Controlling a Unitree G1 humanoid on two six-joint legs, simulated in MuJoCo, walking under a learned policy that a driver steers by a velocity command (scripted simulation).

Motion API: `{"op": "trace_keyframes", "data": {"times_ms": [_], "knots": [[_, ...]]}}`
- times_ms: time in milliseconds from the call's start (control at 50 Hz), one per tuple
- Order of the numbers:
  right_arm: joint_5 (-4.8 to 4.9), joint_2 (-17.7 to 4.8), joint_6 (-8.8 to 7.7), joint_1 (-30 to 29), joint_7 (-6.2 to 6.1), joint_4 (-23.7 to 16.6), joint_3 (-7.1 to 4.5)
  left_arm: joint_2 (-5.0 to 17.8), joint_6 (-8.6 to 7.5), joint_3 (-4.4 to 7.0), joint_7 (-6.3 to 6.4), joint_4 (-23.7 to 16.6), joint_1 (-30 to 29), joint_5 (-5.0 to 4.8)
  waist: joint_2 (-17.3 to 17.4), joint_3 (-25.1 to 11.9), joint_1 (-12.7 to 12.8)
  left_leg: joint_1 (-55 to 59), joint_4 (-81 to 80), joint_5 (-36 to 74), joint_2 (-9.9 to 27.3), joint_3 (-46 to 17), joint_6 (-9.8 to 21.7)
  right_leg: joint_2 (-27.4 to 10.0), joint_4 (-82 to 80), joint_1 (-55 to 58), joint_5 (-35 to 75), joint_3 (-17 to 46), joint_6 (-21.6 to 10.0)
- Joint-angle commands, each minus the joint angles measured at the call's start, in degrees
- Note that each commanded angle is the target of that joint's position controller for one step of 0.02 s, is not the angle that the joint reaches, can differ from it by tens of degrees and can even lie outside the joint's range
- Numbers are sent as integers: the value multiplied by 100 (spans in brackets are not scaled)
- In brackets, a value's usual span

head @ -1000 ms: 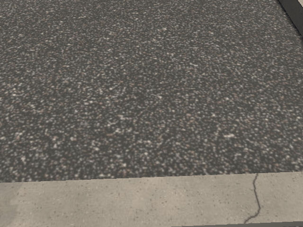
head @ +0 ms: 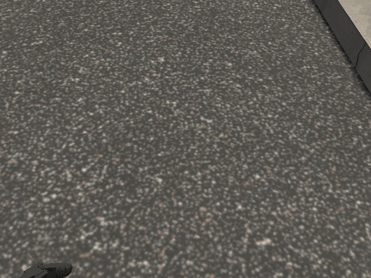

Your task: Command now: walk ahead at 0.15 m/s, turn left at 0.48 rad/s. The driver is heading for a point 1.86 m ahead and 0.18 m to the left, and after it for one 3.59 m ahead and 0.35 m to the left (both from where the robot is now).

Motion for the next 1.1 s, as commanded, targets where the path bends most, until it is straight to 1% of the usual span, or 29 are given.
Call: {"op": "trace_keyframes", "data": {"times_ms": [20, 40, 60, 80, 100, 120, 140, 160, 180, 220, 260, 280, 300, 320, 340, 380, 440, 580, 660, 700, 720, 740, 760, 800, 860, 920, 960, 1020, 1100], "knots": [[58, -976, 213, -140, -225, -418, -298, 216, 21, 41, -28, -257, 273, -10, 595, -1384, 260, 580, 225, 4950, 1176, -853, 439, 295, -125, 656, 716, -331, 72], [71, -957, 294, -146, -246, -453, -292, 210, 27, 41, -74, -282, 200, -29, 607, -1376, 235, 645, 257, 4738, 1216, -1036, 455, 292, -129, 580, 656, -290, 80], [-95, -985, 290, -334, -276, -617, -273, 419, -34, 101, -160, -142, 433, 47, 497, -1730, 315, 668, 493, 4860, 1387, -1253, 566, 245, 708, 888, 1355, -215, 38], [-94, -912, 304, -486, -291, -726, -244, 496, -29, 140, -193, -135, 469, 5, 408, -1631, 362, 687, 615, 4768, 1405, -1407, 700, 205, 947, 619, 1032, -125, 36], [-49, -823, 296, -482, -274, -783, -205, 514, -37, 157, -215, -175, 401, -26, 335, -1459, 322, 741, 733, 4663, 1477, -1628, 866, 213, 1127, 328, 579, -78, 30], [194, -630, 329, -312, -236, -712, -153, 181, -8, 34, -184, -462, -253, -63, 451, -792, 94, 993, 611, 4233, 1394, -1692, 842, 183, -130, -399, -394, -104, 39], [174, -734, 398, 20, -257, -650, -199, 81, -65, -26, -192, -660, -618, -75, 683, -769, -107, 1213, 718, 4017, 1397, -1916, 809, 236, -489, -293, -364, -108, 10], [27, -861, 444, -9, -288, -724, -246, 214, -118, 40, -241, -584, -509, -74, 835, -1104, -44, 1284, 916, 4254, 1337, -1935, 811, 396, -234, 115, -38, -241, 4], [-2, -848, 448, -207, -295, -828, -233, 303, -129, 81, -299, -512, -374, -68, 951, -1171, 10, 1251, 994, 4553, 1289, -1992, 825, 451, -409, 348, -100, -239, -18], [71, -813, 451, -624, -272, -1050, -211, 373, -150, 131, -348, -427, -54, -103, 1024, -1132, 228, 1004, 976, 4563, 1181, -2233, 749, 477, -1179, 1070, -164, -237, -97], [214, -699, 434, -1065, -274, -1248, -159, 414, -184, 210, -358, -245, 507, -79, 867, -1129, 628, 541, 1469, 3663, 749, -2161, 408, 381, -2759, 2304, 1332, -231, -318], [134, -416, 428, -653, -282, -1347, -89, 826, -181, 336, -344, -193, 656, -52, -460, -1444, 368, -165, 2816, 921, 63, -1594, 17, -663, -2835, 3363, 4229, 846, -884], [34, -425, 415, 49, -269, -1194, -120, 802, -122, 310, -342, -189, 619, -10, -1623, -1302, 50, -1523, 3906, -3362, -801, -1305, -381, -1854, -2750, 3944, 6633, 2123, -1865], [-20, -1049, 395, 353, -217, -1053, -333, 696, -111, 289, -340, -235, 542, -68, -1081, -1102, -73, -2042, 5074, -3500, -332, -929, -698, -2395, -2801, 3514, 6283, 2333, -2309], [22, -1295, 439, 20, -242, -989, -441, 514, -97, 258, -328, -312, 359, -77, -643, -894, 4, -2126, 5648, -3018, -33, -637, -879, -2150, -2865, 3148, 5487, 1918, -2318], [23, -1291, 615, -203, -317, -936, -468, 295, -16, 159, -279, -374, -69, -161, -274, -652, -32, -2140, 6083, -2239, 260, -390, -1018, -1663, -3103, 2705, 4247, 1089, -2049], [137, -782, 659, -562, -278, -1123, -296, 390, 80, 142, -159, -232, 83, -91, -415, -619, 115, -2008, 5596, -1583, 343, 58, -992, -1140, -3426, 2734, 3422, 259, -1854], [-7, -305, 590, -857, -167, -1300, -36, 585, 204, 125, -280, 87, 175, -116, -807, -976, 329, -1067, 3015, -1664, 732, 406, -1005, -1226, -3455, 3145, 2774, -125, -1844], [-13, -395, 555, -693, -82, -1222, -41, 676, 217, 94, -363, 331, 289, -202, -872, -930, 380, -390, 1646, -1406, 759, 663, -784, -1319, -3364, 3059, 2577, 61, -1865], [-25, -309, 497, -347, -31, -1065, -39, 637, 223, 48, -337, 429, 213, -303, -781, -908, 156, 303, 215, -446, 668, 828, -517, -1172, -3140, 2864, 2391, -19, -1642], [-99, -326, 474, -250, -12, -1012, -31, 492, 187, -18, -330, 523, 367, -345, -579, -958, 122, 943, -438, 314, 761, 627, -337, -989, -3102, 2539, 1893, -31, -1312], [-186, -602, 451, -128, -27, -1023, -68, 272, 119, -99, -350, 528, 475, -229, 179, -1213, 257, 1751, -293, 2069, 1447, -101, -83, -597, -2655, 2051, 996, -335, -838], [-211, -546, 457, -571, -25, -1048, -7, 21, 88, -161, -369, 654, 944, -110, 982, -1135, 704, 1184, -22, 2443, 1825, -142, 397, -177, -3022, 2167, -442, -632, -452], [-219, -352, 337, -953, 53, -1099, 4, 311, 145, -111, -335, 667, 455, -27, 909, -702, 444, 240, -334, 794, 1498, 75, 338, 48, -2780, 2675, 215, -800, -101], [-192, -647, 242, -713, -19, -1033, -104, 527, 291, -5, -224, 603, 427, -133, 924, -427, 338, 231, -394, 942, 1614, 89, 351, 143, -2272, 2201, 183, -841, -143], [-104, -664, 253, -684, -139, -1007, -166, 530, 415, 92, -186, 437, 553, -202, 1223, -373, 243, 437, -400, 1848, 2441, -348, 922, 84, -689, 1281, -1352, -701, -159], [-110, -679, 215, -622, -151, -950, -211, 497, 515, 167, -179, 349, 558, -253, 865, -430, 185, 674, -324, 2621, 2830, -414, 1191, -42, 615, 741, -2076, -427, -108], [-67, -627, 198, -1075, -114, -934, -258, 322, 637, 161, -181, 321, 835, -220, 637, -633, 360, 661, -95, 2751, 2573, 230, 1007, -129, 546, 957, -1692, -559, 17], [23, -816, 272, -1025, -124, -814, -346, 374, 664, 174, -309, -11, 637, -270, 872, -808, 180, 889, 137, 2575, 2654, 379, 859, -104, -708, 1284, -1392, -883, -152]]}}
Velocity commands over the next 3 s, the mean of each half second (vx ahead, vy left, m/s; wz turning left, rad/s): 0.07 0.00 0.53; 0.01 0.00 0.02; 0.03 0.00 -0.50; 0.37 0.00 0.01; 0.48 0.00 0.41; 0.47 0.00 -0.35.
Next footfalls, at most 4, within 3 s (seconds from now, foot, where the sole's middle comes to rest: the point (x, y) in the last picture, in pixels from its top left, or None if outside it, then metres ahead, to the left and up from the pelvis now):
0.26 right None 0.14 -0.13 -0.78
0.74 left None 0.03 0.10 -0.78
1.18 right None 0.06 -0.15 -0.78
2.18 left None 0.43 0.27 -0.95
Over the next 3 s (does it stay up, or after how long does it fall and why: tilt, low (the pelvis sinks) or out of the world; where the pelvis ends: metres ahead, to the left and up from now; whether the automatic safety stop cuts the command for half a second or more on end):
stays up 0.77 0.29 -0.17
